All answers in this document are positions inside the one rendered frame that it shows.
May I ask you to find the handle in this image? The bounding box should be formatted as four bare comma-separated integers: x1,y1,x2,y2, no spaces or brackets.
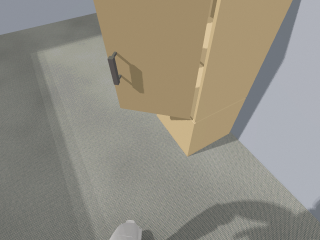
107,51,122,85

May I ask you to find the left robot shin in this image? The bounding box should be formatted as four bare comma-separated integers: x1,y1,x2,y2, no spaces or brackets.
126,220,136,224

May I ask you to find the robot left thigh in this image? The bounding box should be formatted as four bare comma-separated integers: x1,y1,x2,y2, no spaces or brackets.
109,222,142,240

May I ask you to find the cupboard door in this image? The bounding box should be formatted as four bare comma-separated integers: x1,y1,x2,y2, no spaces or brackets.
93,0,211,119

